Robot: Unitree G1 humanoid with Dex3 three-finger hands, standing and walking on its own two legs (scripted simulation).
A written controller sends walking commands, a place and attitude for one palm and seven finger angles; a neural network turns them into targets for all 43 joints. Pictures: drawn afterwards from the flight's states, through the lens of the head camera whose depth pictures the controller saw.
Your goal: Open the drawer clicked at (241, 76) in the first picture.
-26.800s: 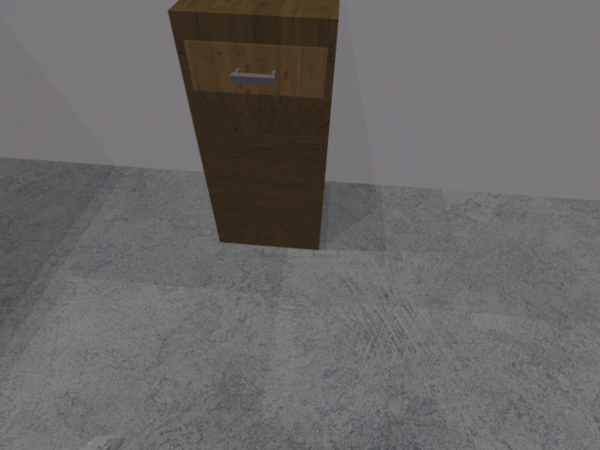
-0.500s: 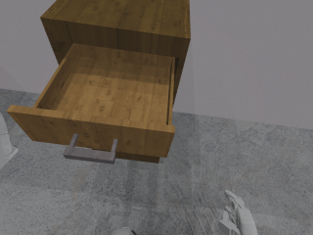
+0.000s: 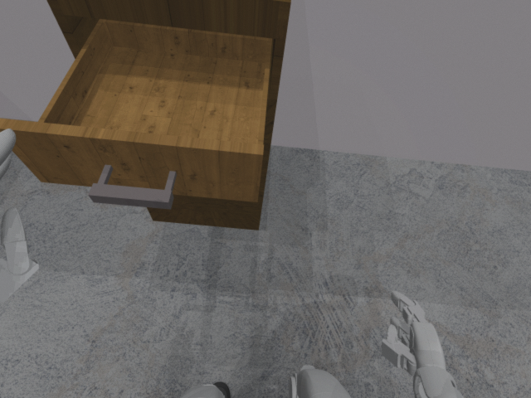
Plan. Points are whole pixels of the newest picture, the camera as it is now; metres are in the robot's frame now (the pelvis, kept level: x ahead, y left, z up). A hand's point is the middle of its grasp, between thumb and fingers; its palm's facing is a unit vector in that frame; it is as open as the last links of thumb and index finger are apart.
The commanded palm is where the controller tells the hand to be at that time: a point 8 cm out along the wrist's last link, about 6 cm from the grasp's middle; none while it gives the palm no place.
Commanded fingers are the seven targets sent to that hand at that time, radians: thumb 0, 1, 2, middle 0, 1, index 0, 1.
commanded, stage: stop stepping back and stand still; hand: left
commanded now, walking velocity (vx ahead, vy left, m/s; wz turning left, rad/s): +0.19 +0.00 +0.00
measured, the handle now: (136, 185) +0.41 +0.23 +0.01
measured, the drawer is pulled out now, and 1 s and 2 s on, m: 0.29 0.29 0.29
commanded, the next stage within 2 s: let the arm hang, fingers relaxed in 0.68 s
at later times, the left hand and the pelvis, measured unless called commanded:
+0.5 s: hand out of the picture +0.10 +0.21 +0.17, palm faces +0.39 -0.81 -0.43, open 7.4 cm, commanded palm +0.04 +0.26 +0.20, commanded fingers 0.00 0.90 0.90 -0.20 -0.30 -0.20 -0.30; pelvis -0.08 -0.03 -0.01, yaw +3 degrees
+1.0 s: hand out of the picture +0.01 +0.19 -0.13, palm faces +0.09 -0.96 -0.27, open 7.4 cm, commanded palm none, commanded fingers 0.00 0.90 0.90 -0.20 -0.30 -0.20 -0.30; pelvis -0.10 -0.02 -0.01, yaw +5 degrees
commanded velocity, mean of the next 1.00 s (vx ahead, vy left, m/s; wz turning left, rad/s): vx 0.10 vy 0.04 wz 0.00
